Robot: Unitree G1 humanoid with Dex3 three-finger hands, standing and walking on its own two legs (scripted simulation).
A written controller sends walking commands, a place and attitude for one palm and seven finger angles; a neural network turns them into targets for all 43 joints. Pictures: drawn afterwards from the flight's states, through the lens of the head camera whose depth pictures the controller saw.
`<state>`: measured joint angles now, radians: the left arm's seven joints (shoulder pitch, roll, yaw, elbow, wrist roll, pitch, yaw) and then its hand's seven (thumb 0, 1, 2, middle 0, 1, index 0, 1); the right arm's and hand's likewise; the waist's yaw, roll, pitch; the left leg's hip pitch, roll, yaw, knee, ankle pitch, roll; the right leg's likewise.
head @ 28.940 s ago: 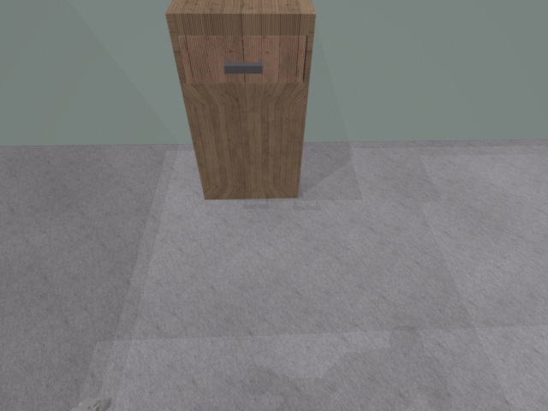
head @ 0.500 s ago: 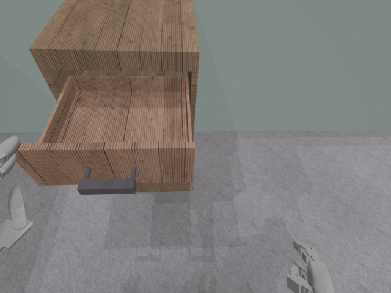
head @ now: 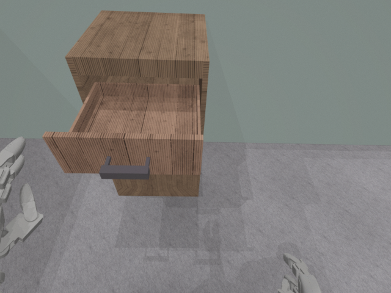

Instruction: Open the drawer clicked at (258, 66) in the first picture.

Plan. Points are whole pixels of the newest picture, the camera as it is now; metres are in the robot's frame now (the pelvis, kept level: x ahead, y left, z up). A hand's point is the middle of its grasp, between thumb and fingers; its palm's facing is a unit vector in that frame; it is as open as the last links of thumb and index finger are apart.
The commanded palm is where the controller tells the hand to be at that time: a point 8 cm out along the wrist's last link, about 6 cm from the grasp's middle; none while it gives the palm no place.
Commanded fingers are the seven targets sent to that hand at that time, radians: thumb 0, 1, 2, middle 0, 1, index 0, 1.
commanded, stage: stop stepping back and stand still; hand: left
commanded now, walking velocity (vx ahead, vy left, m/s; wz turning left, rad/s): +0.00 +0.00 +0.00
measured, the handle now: (126, 166) +0.45 +0.21 -0.05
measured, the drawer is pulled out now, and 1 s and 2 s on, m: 0.30 0.30 0.30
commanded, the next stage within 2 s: let the arm hang, fingers relaxed in 0.04 s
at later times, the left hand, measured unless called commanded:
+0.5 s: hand out of the picture +0.00 +0.15 -0.18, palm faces +0.06 -0.99 -0.16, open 7.0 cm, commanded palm none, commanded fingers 0.00 0.90 0.90 -0.20 -0.30 -0.20 -0.30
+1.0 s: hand out of the picture +0.01 +0.13 -0.17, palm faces +0.08 -0.98 -0.18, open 7.3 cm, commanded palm none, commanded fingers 0.00 0.90 0.90 -0.20 -0.30 -0.20 -0.30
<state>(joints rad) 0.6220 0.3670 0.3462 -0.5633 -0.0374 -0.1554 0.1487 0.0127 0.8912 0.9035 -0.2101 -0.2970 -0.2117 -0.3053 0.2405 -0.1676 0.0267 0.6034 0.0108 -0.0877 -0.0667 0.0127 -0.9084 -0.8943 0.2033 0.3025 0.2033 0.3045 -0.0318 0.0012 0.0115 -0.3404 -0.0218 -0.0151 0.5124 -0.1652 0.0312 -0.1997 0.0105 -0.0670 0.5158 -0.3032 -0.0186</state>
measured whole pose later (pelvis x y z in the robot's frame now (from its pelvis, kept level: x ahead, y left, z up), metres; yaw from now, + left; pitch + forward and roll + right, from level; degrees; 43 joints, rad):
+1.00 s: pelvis +0.03 -0.03 +0.01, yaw +1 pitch -3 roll +0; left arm 0.31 0.10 0.00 1.13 0.00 0.00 0.04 0.00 0.91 0.90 -0.20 -0.29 -0.20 -0.30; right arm 0.29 -0.12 0.00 1.12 -0.01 0.02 -0.05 0.02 -0.93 -0.89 0.20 0.30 0.20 0.30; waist 0.00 0.03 0.06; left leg -0.23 -0.02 -0.05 0.44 -0.17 -0.01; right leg -0.09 0.06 -0.02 0.43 -0.30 -0.07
